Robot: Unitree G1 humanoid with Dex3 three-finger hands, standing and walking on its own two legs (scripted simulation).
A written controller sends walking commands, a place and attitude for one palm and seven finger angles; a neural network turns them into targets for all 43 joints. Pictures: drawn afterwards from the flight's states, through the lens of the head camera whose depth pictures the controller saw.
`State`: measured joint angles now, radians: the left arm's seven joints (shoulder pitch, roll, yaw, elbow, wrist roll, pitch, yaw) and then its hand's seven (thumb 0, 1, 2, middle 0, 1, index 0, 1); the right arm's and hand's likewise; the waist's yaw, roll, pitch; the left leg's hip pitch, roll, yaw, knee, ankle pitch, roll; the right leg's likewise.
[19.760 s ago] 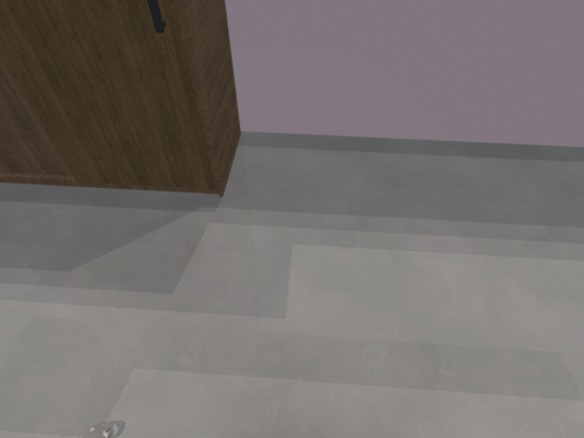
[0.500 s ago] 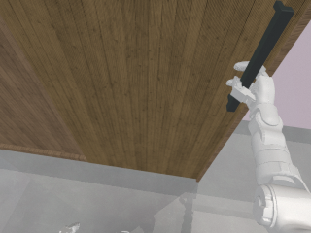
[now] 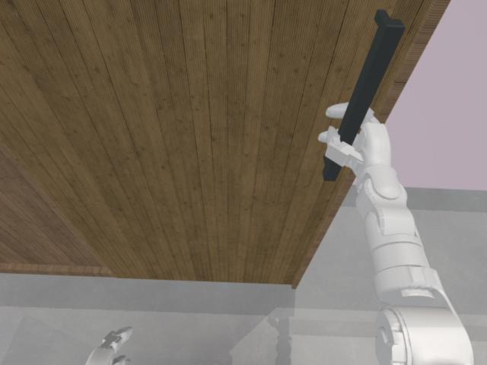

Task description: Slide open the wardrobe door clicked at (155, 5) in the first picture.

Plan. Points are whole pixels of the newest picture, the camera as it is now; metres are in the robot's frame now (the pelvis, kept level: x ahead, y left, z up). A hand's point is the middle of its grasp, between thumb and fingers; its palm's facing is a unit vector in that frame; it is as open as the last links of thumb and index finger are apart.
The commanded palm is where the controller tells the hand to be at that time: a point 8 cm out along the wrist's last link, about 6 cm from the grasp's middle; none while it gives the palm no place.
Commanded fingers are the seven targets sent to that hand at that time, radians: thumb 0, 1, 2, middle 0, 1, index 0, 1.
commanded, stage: tug the door sideways, standing still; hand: right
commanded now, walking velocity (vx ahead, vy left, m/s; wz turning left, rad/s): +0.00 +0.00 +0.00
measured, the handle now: (350, 110) +0.48 -0.13 +0.18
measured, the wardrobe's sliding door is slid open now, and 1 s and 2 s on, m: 0.00 0.00 0.08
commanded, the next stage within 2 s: step sideways, sliding the door along in 0.66 s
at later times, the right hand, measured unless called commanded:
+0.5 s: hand (331, 146) +0.44 -0.10 +0.14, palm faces +0.03 +1.00 -0.02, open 5.5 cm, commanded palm +0.41 -0.10 +0.14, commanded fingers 0.00 -0.90 -0.90 0.45 1.40 0.45 1.40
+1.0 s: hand (331, 147) +0.44 -0.11 +0.13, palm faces +0.07 +0.99 -0.13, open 5.7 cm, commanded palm +0.42 -0.11 +0.14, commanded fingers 0.00 -0.90 -0.90 0.45 1.40 0.45 1.40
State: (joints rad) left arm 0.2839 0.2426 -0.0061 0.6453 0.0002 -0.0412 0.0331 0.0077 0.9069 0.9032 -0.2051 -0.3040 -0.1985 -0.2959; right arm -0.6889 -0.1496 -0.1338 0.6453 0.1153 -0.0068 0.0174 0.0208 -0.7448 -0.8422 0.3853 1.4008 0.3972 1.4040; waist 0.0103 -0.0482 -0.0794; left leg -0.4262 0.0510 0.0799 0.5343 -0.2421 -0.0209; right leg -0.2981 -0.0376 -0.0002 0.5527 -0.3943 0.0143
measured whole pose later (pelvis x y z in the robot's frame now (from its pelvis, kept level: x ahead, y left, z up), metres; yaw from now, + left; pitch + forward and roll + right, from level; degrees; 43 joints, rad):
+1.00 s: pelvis -0.02 +0.02 -0.01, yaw -1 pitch +3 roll +1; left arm 0.25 0.22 0.00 0.69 -0.02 -0.08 0.10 0.01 0.91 0.90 -0.20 -0.30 -0.20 -0.30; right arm -0.82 -0.25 -0.03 0.78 0.14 -0.13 -0.07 -0.01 -0.69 -0.82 0.45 1.40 0.38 1.40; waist 0.00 -0.05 0.09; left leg -0.46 0.01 0.06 0.82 -0.40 0.02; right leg -0.27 -0.05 0.02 0.66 -0.44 0.03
